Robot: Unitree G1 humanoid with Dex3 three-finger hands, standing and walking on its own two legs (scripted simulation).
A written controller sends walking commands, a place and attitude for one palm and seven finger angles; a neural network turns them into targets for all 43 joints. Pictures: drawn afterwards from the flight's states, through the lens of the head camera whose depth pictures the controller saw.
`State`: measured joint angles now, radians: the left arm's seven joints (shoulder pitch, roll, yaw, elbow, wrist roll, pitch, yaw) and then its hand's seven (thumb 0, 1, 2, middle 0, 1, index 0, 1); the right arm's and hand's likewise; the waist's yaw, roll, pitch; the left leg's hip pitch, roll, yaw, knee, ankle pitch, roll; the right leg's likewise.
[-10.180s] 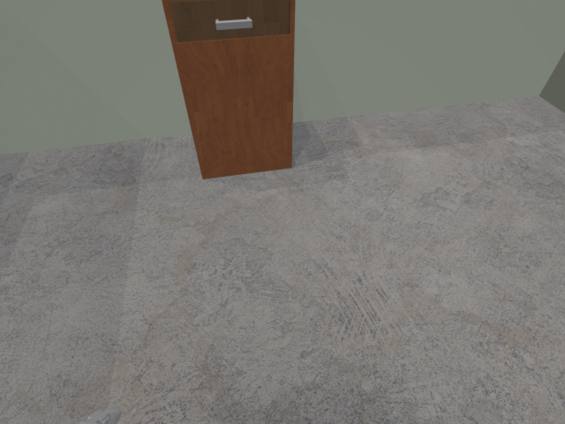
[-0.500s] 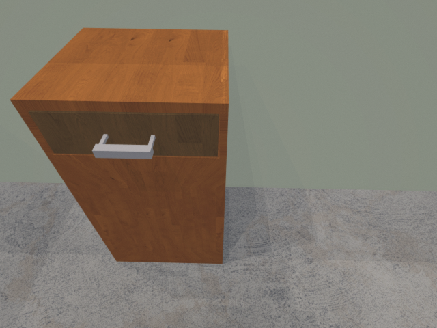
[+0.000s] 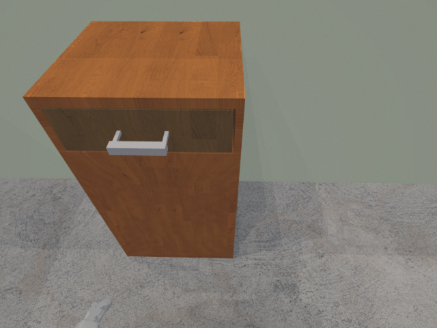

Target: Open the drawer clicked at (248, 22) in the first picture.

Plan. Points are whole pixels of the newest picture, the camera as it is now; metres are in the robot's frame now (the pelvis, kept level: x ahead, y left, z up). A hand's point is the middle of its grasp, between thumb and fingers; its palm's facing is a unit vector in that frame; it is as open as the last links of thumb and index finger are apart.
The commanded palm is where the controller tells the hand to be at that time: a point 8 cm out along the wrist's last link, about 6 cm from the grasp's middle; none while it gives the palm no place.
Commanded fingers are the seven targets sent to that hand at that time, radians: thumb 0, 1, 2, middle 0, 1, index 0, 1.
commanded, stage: raise the hand with hooked fingers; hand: left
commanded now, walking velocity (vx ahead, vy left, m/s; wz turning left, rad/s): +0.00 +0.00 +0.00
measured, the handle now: (140, 141) +0.52 +0.23 +0.03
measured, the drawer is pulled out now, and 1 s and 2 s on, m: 0.00 0.00 0.00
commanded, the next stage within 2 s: move the hooked fingers above the handle in 1.76 s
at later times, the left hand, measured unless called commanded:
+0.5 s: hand (100, 287) +0.19 +0.22 +0.00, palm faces +0.16 -0.05 -0.99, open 9.8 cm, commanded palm +0.17 +0.21 +0.05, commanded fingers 0.00 0.13 0.57 -0.25 -0.80 -0.25 -0.80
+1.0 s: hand (131, 205) +0.30 +0.18 +0.08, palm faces +0.18 -0.09 -0.98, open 12.7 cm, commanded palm +0.27 +0.18 +0.14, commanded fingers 0.00 -0.45 0.32 -0.30 -1.17 -0.30 -1.17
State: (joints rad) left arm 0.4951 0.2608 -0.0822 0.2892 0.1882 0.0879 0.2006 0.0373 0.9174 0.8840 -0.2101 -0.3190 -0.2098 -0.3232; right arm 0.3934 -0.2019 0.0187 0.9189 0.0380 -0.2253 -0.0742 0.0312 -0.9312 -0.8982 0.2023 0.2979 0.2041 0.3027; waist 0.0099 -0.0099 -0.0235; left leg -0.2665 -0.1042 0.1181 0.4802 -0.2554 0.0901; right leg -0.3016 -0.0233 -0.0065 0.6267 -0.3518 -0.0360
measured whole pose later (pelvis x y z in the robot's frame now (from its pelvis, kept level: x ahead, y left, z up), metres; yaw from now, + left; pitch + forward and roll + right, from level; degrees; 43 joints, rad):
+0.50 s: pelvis +0.00 -0.05 -0.04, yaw +3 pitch +8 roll +1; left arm 0.35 0.41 -0.02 -0.04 1.01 -0.04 0.46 0.00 0.34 0.66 -0.27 -0.65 -0.27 -0.66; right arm 0.00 -0.24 0.00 0.52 -0.07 0.10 0.02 0.01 -0.91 -0.90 0.20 0.30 0.20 0.30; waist 0.13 0.03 -0.11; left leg -0.59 -0.02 0.03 0.88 -0.42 0.02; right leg -0.54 0.05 -0.10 0.88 -0.48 -0.11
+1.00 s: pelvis +0.01 -0.05 -0.01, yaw -5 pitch +5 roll +2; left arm 0.17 0.44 0.00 -0.09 0.90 0.11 0.28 0.00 -0.23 0.41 -0.30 -1.03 -0.30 -1.03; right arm 0.12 -0.32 -0.06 0.65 0.01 0.12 -0.02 0.02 -0.91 -0.90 0.19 0.30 0.20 0.30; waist 0.06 0.06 -0.08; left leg -0.35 -0.07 -0.05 0.58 -0.33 0.00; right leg -0.37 0.09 0.06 0.65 -0.36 -0.09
